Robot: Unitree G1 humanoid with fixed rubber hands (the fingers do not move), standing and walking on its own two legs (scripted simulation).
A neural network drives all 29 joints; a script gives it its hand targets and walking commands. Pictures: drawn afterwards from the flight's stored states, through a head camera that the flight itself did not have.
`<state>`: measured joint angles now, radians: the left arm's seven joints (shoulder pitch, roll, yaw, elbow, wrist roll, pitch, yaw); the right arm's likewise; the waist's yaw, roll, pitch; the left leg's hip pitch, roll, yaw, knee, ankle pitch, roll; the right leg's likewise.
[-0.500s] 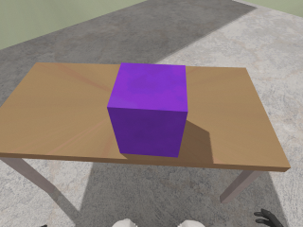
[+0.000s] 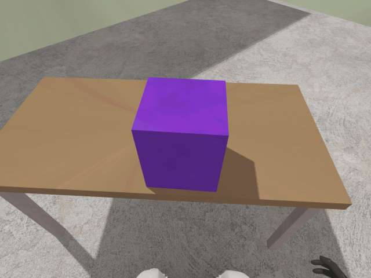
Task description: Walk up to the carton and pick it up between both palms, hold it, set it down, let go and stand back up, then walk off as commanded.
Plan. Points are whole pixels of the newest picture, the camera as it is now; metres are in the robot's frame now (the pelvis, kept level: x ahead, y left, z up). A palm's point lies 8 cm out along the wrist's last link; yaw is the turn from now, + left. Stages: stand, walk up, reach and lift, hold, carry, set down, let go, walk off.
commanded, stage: walk up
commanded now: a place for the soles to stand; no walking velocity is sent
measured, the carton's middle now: (183, 136) +0.49 +0.02 -0.01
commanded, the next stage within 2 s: reach and lift in 0.10 s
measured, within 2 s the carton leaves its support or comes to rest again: neither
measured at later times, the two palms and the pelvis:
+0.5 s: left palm (78, 243) +0.22 +0.25 -0.04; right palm out of the picture +0.12 -0.31 -0.06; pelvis +0.00 -0.01 +0.01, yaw -1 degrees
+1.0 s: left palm (62, 254) +0.18 +0.26 -0.01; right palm out of the picture +0.13 -0.23 -0.04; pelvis -0.03 +0.02 +0.03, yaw +0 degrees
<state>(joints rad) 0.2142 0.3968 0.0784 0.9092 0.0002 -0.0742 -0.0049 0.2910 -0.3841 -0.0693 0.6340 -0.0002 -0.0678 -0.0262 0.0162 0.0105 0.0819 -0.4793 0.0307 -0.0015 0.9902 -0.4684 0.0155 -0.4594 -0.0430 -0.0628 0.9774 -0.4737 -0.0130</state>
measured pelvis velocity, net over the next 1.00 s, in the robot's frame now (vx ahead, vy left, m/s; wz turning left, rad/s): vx -0.03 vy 0.02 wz -0.01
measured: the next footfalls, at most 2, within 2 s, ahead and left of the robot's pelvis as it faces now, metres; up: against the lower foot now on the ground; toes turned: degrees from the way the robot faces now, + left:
none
